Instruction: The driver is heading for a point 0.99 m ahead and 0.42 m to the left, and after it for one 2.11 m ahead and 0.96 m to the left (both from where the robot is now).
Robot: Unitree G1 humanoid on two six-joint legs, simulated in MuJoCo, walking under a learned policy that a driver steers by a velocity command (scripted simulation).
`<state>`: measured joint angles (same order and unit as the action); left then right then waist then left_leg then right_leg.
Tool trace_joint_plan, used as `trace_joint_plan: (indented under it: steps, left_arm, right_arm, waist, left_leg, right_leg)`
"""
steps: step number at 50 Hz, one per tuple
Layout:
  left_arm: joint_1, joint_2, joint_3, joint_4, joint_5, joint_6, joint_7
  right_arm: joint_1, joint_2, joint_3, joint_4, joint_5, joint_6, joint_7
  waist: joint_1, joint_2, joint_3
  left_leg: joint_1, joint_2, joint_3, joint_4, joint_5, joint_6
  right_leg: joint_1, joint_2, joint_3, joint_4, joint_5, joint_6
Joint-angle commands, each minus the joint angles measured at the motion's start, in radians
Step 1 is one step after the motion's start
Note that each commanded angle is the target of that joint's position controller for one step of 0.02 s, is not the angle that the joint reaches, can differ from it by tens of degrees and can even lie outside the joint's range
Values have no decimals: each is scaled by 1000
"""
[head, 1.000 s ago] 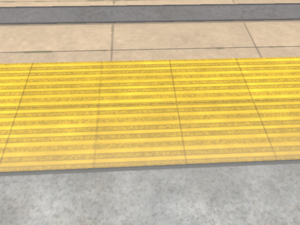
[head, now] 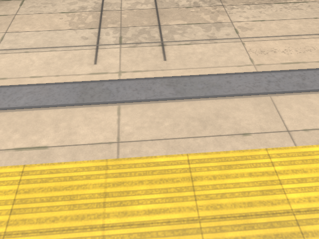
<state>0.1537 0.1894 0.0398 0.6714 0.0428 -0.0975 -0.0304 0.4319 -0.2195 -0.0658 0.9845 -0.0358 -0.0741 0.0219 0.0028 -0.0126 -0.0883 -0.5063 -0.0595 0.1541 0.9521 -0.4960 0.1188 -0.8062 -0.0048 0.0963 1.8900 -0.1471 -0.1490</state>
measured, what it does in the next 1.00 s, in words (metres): climbs, turning left: right foot, then left foot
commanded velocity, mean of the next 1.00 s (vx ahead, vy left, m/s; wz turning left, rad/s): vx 0.99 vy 0.00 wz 0.81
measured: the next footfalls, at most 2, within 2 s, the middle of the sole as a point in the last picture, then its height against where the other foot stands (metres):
right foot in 0.30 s outside the picture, level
left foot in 0.74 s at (108, 187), level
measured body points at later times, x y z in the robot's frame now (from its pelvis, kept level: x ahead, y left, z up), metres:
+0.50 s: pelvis +0.44 +0.04 +0.05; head +0.46 +0.05 +0.50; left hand +0.38 +0.33 -0.06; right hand +0.68 -0.17 -0.04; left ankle +0.39 +0.14 -0.57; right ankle +0.41 -0.07 -0.68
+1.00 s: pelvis +0.85 +0.28 +0.05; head +0.87 +0.30 +0.50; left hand +0.86 +0.61 +0.01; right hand +1.05 +0.08 -0.07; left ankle +0.76 +0.25 -0.68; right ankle +1.11 +0.28 -0.62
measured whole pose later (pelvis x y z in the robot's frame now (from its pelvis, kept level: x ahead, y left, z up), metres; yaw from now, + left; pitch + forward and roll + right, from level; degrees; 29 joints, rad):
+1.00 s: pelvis +0.85 +0.28 +0.05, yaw +50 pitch +1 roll +1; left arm 0.03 0.24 -0.02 0.55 0.05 -0.06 -0.01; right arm 0.47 -0.31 -0.07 0.81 -0.01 -0.05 0.01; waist -0.08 0.00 0.03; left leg -0.08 -0.22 -0.13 0.39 -0.31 0.17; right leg -0.74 -0.15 0.10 0.85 -0.13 0.06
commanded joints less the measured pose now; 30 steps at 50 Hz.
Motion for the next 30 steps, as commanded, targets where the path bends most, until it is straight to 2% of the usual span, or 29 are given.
trace_joint_plan:
  steps: [1, 2, 3, 4, 5, 6, 7, 8, 9, 11, 12, 13, 14, 15, 16, 17, 18, 19, 20, 21, 22, 24, 25, 27, 30]
  left_arm:
    - [-40, -41, -46, -124, 0, 40, 11]
    - [-106, -3, -46, -139, -8, 40, 11]
    - [-139, 29, -43, -153, -16, 34, 1]
    - [-177, 48, -40, -136, -16, 29, -9]
    - [-206, 42, -41, -138, -13, 21, -19]
    - [-237, 8, -50, -147, -25, 18, -25]
    - [-256, 6, -47, -137, -28, 24, -28]
    - [-285, 13, -48, -147, -31, 21, -32]
    - [-319, 27, -45, -149, -29, 19, -31]
    - [-332, 43, -38, -148, -27, 12, -16]
    - [-291, 77, -21, -145, -27, 5, -3]
    - [-163, 131, 4, -111, -30, -3, 16]
    - [22, 181, 30, -69, -29, -9, 35]
    - [214, 256, 58, -47, 1, -10, 61]
    - [213, 290, 64, -35, 58, -18, 58]
    - [182, 234, 64, -43, 39, -12, 42]
    - [97, 133, 44, -43, 27, -11, 36]
    - [76, 91, 31, -22, 15, -16, 31]
    - [94, 82, 27, 9, 17, -23, 34]
    - [124, 76, 22, 45, 9, -30, 39]
    - [155, 62, 19, 77, -4, -36, 36]
    - [193, 63, 16, 121, -24, -44, 29]
    - [193, 74, 16, 129, -24, -47, 25]
    - [171, 104, 17, 141, -17, -51, 26]
    - [201, 157, 21, 161, -20, -50, 34]
  right_arm:
    - [-122, 23, 22, -63, 21, -56, 14]
    - [-118, 6, 22, -67, 30, -60, 8]
    - [-83, -32, 14, -79, 33, -65, -1]
    - [-28, -57, 4, -81, 40, -71, -10]
    - [24, -50, 3, -91, 42, -72, -16]
    - [60, -76, -6, -100, 43, -74, -21]
    - [88, -98, -17, -105, 42, -68, -22]
    - [110, -131, -27, -113, 35, -62, -25]
    - [140, -128, -30, -110, 37, -55, -26]
    - [135, -130, -33, -109, 44, -44, -30]
    - [141, -136, -33, -107, 41, -44, -31]
    - [118, -162, -41, -117, 30, -43, -29]
    - [54, -187, -52, -147, 30, -43, -25]
    - [6, -136, -46, -202, 32, -48, -18]
    - [110, 25, -8, -244, 77, -44, -19]
    - [67, -71, -15, -254, 82, -32, -32]
    - [-35, -105, -24, -257, 61, -19, -33]
    - [-98, -106, -23, -269, 41, -8, -24]
    - [-132, -93, -20, -272, 27, 4, -13]
    - [-137, -69, -14, -290, 14, 21, -1]
    - [-149, -41, -6, -304, 7, 37, 7]
    - [-222, -24, 7, -354, -4, 60, 21]
    - [-266, -26, 14, -381, -12, 65, 32]
    - [-328, -40, 22, -418, -5, 65, 47]
    - [-436, -62, 34, -443, 1, 63, 67]
  waist:
    - [99, -28, 201]
    - [86, -50, 228]
    - [60, -26, 220]
    - [18, -38, 182]
    - [-8, -52, 171]
    - [-25, -26, 135]
    - [-47, -31, 108]
    - [-57, 16, 123]
    - [-76, 37, 124]
    - [-68, 89, 74]
    - [-49, 141, 29]
    - [12, 174, -48]
    - [112, 177, -132]
    - [181, 113, -262]
    - [76, -153, -361]
    - [104, -177, -361]
    - [81, -64, -177]
    - [68, 29, -62]
    - [53, 49, 5]
    - [26, 26, 46]
    - [8, -17, 79]
    - [-10, -49, 138]
    - [-15, -57, 160]
    - [-37, -76, 194]
    - [-27, -13, 254]
  left_leg:
    - [-131, 149, -415, -695, -135, 59]
    - [-174, 98, -346, -748, -6, 74]
    - [-160, 88, -345, -825, 98, 106]
    - [-95, 88, -330, -871, 194, 121]
    - [-25, 86, -318, -888, 319, 112]
    - [73, 101, -340, -922, 419, 102]
    - [218, 102, -334, -929, 509, 93]
    - [353, 123, -355, -904, 611, 106]
    - [487, 133, -355, -858, 741, 110]
    - [579, 143, -339, -720, 1031, 79]
    - [587, 164, -354, -622, 1206, 58]
    - [577, 169, -364, -446, 1272, 44]
    - [463, 152, -366, -229, 1171, 35]
    - [257, 118, -354, 33, 867, 42]
    - [-177, 14, -282, 351, 32, 6]
    - [-273, 30, -258, 488, 89, 18]
    - [-301, 89, -254, 482, 222, 17]
    - [-283, 111, -250, 453, 257, 9]
    - [-277, 134, -251, 437, 252, 1]
    - [-276, 148, -246, 432, 246, -7]
    - [-291, 167, -238, 416, 243, -10]
    - [-351, 194, -220, 386, 255, -17]
    - [-344, 191, -195, 346, 295, -20]
    - [-312, 181, -162, 232, 408, -17]
    - [-162, 120, -20, -66, 526, 17]
  right_leg:
    - [-144, -100, -44, -234, -74, 26]
    - [-75, -104, -91, -404, 6, 53]
    - [-2, -109, -131, -585, 98, 86]
    - [73, -101, -165, -715, 185, 105]
    - [147, -90, -168, -866, 243, 117]
    - [212, -51, -177, -984, 261, 124]
    - [212, -18, -185, -1038, 255, 124]
    - [169, -2, -184, -1137, 215, 128]
    - [134, 19, -196, -1207, 175, 124]
    - [265, 63, -201, -1346, 131, 111]
    - [394, 88, -191, -1378, 98, 100]
    - [550, 94, -164, -1394, 29, 83]
    - [777, 34, -126, -1430, 37, 58]
    - [1051, -155, 30, -1383, -201, 22]
    - [1378, -463, 511, -1408, -427, -71]
    - [1277, -464, 716, -1563, -550, -111]
    - [1104, -400, 541, -1604, -528, -75]
    - [955, -368, 401, -1620, -343, -55]
    - [867, -335, 282, -1631, -194, -28]
    - [806, -303, 182, -1646, -112, -3]
    - [778, -284, 96, -1653, -37, 30]
    - [741, -273, -31, -1688, 105, 67]
    - [701, -253, -104, -1711, 185, 82]
    - [663, -208, -238, -1747, 307, 102]
    - [655, -161, -373, -1789, 527, 143]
